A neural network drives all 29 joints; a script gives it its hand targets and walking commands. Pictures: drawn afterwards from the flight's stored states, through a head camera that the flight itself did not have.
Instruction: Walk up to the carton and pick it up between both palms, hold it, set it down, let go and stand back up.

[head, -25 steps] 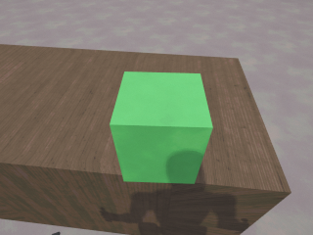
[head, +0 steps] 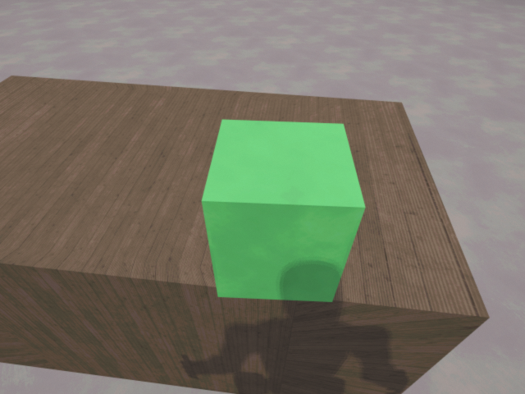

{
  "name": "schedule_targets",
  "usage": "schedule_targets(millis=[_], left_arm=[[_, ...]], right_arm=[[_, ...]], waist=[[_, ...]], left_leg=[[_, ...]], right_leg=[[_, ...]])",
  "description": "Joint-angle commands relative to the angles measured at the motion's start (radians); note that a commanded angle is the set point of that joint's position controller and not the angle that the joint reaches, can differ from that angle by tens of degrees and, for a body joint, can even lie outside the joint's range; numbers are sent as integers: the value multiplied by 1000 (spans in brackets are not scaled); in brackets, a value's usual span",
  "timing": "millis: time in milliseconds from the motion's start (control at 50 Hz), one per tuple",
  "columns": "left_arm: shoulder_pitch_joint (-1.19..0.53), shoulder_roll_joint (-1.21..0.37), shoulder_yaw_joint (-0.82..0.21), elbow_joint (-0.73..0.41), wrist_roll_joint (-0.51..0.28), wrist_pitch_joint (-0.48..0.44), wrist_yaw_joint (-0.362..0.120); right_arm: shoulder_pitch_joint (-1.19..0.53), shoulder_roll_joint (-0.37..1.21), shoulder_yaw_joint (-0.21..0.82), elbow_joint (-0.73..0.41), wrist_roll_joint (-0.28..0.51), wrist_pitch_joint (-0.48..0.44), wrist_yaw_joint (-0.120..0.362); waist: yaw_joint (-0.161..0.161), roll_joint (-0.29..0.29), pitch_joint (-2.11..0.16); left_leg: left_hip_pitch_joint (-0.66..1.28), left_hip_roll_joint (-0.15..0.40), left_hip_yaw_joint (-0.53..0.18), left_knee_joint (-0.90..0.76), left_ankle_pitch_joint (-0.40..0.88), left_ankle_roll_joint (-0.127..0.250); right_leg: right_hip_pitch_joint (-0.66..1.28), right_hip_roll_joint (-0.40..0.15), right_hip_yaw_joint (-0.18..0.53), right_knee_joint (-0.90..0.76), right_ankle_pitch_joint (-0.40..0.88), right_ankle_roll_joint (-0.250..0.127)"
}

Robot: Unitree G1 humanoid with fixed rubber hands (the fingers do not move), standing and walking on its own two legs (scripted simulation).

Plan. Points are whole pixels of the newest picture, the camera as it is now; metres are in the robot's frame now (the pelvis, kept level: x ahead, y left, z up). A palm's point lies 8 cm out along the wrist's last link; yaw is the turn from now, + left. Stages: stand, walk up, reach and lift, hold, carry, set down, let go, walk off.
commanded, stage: stand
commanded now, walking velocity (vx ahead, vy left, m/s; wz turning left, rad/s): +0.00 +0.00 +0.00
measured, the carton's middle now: (278, 213) +0.42 -0.01 +0.06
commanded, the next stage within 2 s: none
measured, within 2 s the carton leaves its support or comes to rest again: neither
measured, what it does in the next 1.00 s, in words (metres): stands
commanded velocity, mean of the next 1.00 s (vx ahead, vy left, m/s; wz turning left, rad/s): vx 0.00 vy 0.00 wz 0.00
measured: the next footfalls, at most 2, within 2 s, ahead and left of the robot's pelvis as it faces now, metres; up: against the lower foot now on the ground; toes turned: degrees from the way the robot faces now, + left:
none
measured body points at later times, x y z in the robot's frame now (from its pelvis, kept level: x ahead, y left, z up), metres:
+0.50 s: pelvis +0.00 +0.01 +0.00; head +0.00 +0.02 +0.45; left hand +0.07 +0.32 -0.13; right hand +0.08 -0.30 -0.12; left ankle +0.01 +0.11 -0.75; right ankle +0.01 -0.12 -0.75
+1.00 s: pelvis +0.01 +0.01 +0.00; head +0.02 +0.02 +0.45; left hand +0.10 +0.31 -0.13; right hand +0.09 -0.30 -0.12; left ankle +0.01 +0.11 -0.75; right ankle +0.01 -0.13 -0.75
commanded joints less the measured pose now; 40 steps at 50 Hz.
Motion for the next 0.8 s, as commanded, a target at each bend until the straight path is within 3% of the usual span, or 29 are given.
schedule_targets(millis=[0,40,60,80,100,120,160,200,220,280,300,320,340,360,380,400,440,500,520,540,560,600,620,640,660,680,720,740,780], left_arm=[[-48,220,40,-53,1,-20,10],[-39,193,41,-51,8,-33,1],[-39,199,33,-54,2,-32,0],[-70,205,35,-44,3,-26,1],[-53,202,30,-38,1,-27,7],[-35,205,35,-34,-5,-26,5],[-44,219,35,-22,-2,-27,6],[-52,203,32,-27,-9,-28,6],[2,178,16,-2,-12,-27,-2],[-78,211,36,-26,-5,-18,11],[-17,216,42,-17,-12,-19,14],[-33,211,32,-13,-25,-11,5],[-47,254,46,-4,-5,-18,7],[2,194,27,-5,-9,-15,5],[-17,252,45,6,-4,-15,6],[-50,233,41,1,-2,-14,7],[-48,199,45,-16,-4,-8,8],[-10,195,34,-1,-11,-19,6],[-43,218,34,6,-4,-6,11],[-51,215,48,-4,-11,-9,17],[-57,220,41,-10,-17,-10,12],[-25,189,25,7,-7,-12,11],[-17,182,30,9,-9,-13,17],[-76,179,35,3,-7,-17,9],[-41,220,33,-8,-1,-13,11],[-58,204,41,-6,-8,-17,14],[-44,187,32,11,-4,-10,12],[-37,179,27,-4,-10,-10,14],[-42,190,31,-2,-3,-1,17]], right_arm=[[-33,-209,-49,-59,-5,-17,-18],[-54,-176,-33,-56,2,-16,-10],[-35,-193,-30,-44,6,-11,-9],[-87,-242,-53,-43,1,-20,-10],[-62,-208,-44,-48,9,-17,-12],[-70,-216,-43,-52,10,-14,-10],[-63,-216,-40,-39,11,-14,-24],[-70,-210,-35,-33,-7,-11,-29],[-17,-247,-48,-12,7,-13,-19],[-65,-211,-38,-18,9,-11,-19],[-87,-232,-41,-19,-1,-10,-19],[-83,-256,-49,-26,-6,-12,-17],[-40,-188,-30,-31,8,-10,-1],[-51,-228,-39,-20,12,-6,-9],[-55,-164,-25,-25,12,-11,-5],[-72,-229,-43,-29,6,-14,-13],[-55,-253,-45,-7,10,-21,-22],[-80,-219,-38,-13,9,-11,-26],[-80,-189,-32,4,7,-8,-24],[-75,-225,-35,-2,2,-10,-31],[-60,-242,-43,-3,11,-17,-32],[-94,-205,-35,-4,5,0,-22],[-71,-211,-44,-4,13,-12,-21],[-67,-202,-36,11,10,-6,-28],[-64,-212,-34,7,13,-13,-22],[-101,-189,-21,-11,7,-11,-15],[-74,-206,-39,11,13,-14,-17],[-76,-224,-42,2,12,-11,-17],[-63,-199,-25,16,12,-5,-20]], waist=[[-13,59,4],[11,-3,-41],[8,35,-23],[5,-32,16],[-11,27,-11],[10,58,-14],[-11,69,5],[8,-45,7],[6,53,-5],[0,-16,11],[20,61,-28],[4,64,-9],[-13,1,-56],[2,41,-33],[-4,-31,8],[-11,42,-25],[9,-22,-9],[13,60,28],[-11,-41,-14],[4,-24,-46],[-15,-28,-49],[3,75,-7],[-3,84,-23],[-27,53,32],[1,-44,-49],[16,-6,-59],[-13,-32,-76],[3,-5,-17],[-18,68,-11]], left_leg=[[-46,104,-119,-92,-42,30],[-65,114,-124,-93,9,23],[-50,110,-115,-83,11,21],[-42,129,-138,-98,25,37],[-29,114,-139,-89,16,30],[-52,122,-139,-103,36,36],[-42,139,-164,-100,121,27],[-25,125,-160,-107,130,33],[-17,135,-156,-91,44,39],[-81,109,-147,-134,-27,21],[-37,104,-137,-118,-42,28],[-27,103,-142,-105,-27,34],[1,111,-134,-102,53,9],[-34,112,-145,-110,-3,19],[-47,127,-132,-102,97,26],[-11,127,-139,-97,110,25],[-32,123,-160,-118,103,18],[-34,121,-128,-102,98,27],[1,120,-135,-99,106,22],[-3,136,-148,-83,183,26],[8,131,-152,-104,212,14],[-17,106,-116,-108,153,18],[-2,107,-118,-100,151,22],[-60,112,-126,-130,127,17],[7,115,-133,-119,101,14],[-3,128,-140,-107,182,17],[43,131,-133,-90,154,22],[3,112,-129,-97,184,18],[-11,113,-120,-97,178,19]], right_leg=[[-22,-103,135,-86,-12,-49],[15,-94,102,-60,14,-32],[-6,-99,117,-78,9,-39],[-71,-108,102,-80,18,-50],[-58,-96,116,-81,0,-39],[-15,-115,118,-76,40,-37],[-31,-122,124,-52,94,-46],[-29,-108,112,-57,35,-40],[-29,-116,123,-88,22,-41],[11,-108,105,-56,-3,-38],[-26,-108,130,-75,-28,-48],[-24,-116,120,-96,7,-35],[4,-103,120,-61,2,-37],[-8,-96,98,-59,50,-29],[-2,-114,108,-59,78,-27],[-14,-108,111,-61,36,-26],[-6,-108,105,-63,50,-44],[-30,-130,126,-82,50,-47],[1,-117,104,-70,95,-37],[31,-120,108,-73,92,-33],[31,-120,111,-51,110,-37],[39,-121,95,-70,93,-31],[28,-126,110,-87,83,-36],[21,-129,105,-84,79,-25],[51,-109,92,-77,84,-30],[45,-117,96,-53,55,-43],[30,-112,89,-66,106,-28],[33,-114,98,-86,136,-30],[12,-133,112,-73,122,-32]])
